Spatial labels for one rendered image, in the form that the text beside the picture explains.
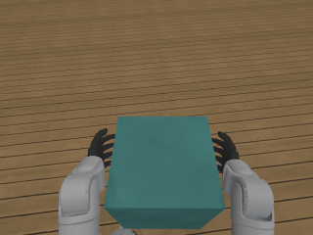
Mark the robot right hand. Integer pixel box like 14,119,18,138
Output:
211,131,240,174

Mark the robot left hand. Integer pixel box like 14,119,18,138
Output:
87,128,115,168

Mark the carton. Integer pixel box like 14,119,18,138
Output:
104,117,226,229

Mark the right robot forearm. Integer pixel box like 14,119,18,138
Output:
222,159,275,235

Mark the left robot forearm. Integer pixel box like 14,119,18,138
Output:
58,156,106,235

